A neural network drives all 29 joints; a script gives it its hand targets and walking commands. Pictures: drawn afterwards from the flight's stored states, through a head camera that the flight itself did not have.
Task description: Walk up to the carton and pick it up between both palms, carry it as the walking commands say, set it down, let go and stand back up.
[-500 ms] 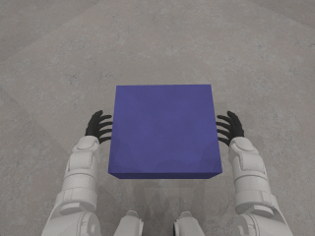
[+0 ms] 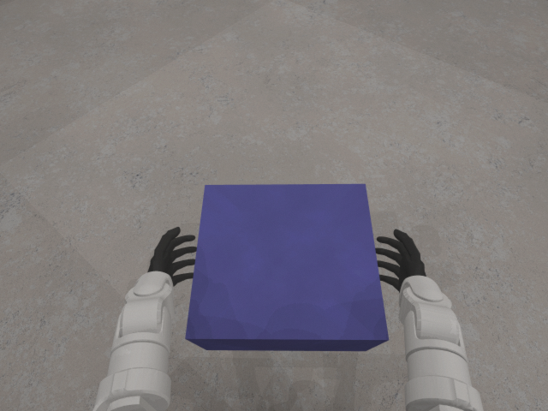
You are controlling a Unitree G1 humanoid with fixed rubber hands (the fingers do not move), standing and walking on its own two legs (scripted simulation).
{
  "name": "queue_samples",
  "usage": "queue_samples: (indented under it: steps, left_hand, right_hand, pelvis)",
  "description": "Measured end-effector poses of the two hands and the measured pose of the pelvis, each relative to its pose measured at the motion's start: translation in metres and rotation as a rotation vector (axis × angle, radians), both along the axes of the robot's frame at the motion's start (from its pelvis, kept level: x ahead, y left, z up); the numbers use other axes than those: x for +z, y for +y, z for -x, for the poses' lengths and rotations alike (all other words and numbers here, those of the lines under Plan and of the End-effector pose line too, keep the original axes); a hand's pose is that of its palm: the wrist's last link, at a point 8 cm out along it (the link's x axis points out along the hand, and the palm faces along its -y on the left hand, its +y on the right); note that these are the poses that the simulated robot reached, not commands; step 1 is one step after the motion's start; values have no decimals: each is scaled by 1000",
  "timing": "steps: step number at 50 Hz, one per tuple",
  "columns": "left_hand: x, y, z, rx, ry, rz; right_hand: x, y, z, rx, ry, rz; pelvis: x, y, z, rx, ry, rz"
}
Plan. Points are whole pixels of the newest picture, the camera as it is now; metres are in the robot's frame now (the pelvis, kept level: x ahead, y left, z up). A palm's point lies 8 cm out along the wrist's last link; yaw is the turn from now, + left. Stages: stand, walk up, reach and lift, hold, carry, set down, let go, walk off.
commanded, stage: reach and lift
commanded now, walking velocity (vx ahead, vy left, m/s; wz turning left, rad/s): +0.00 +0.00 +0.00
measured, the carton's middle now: (285, 267) +0.39 +0.00 -0.11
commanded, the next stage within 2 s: hold in 1.74 s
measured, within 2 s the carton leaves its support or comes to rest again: neither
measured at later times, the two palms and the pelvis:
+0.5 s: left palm (143, 275) +0.31 +0.19 +0.04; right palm (432, 276) +0.32 -0.19 +0.04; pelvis +0.00 +0.00 +0.03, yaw +0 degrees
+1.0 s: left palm (127, 272) +0.30 +0.19 +0.08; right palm (447, 270) +0.30 -0.19 +0.09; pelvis +0.03 +0.00 +0.05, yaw +0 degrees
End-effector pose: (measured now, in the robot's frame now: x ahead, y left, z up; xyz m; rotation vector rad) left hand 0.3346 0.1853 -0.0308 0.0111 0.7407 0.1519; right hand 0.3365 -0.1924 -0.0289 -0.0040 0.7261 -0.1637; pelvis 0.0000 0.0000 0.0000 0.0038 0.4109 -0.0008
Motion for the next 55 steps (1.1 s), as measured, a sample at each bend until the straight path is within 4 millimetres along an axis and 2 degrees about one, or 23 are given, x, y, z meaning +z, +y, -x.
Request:
queue_samples:
  steps: [21, 38, 45, 55]
  left_hand:
    - [61, -1, 21, -2, -30, -12]
    - [101, 2, 33, 13, -67, -15]
    - [112, 2, 35, 22, -79, -16]
    - [116, 0, 42, 32, -80, -18]
  right_hand:
    - [62, -1, 17, 7, -36, -4]
    - [101, 2, 27, 18, -77, -2]
    - [114, 4, 29, 15, -91, 12]
    - [124, 4, 38, -5, -95, 36]
  pelvis:
    - [30, -2, -3, -3, -229, -1]
    - [43, -6, -15, -4, -399, -2]
    - [45, -5, -22, -7, -449, 0]
    - [48, -4, -27, -6, -485, 2]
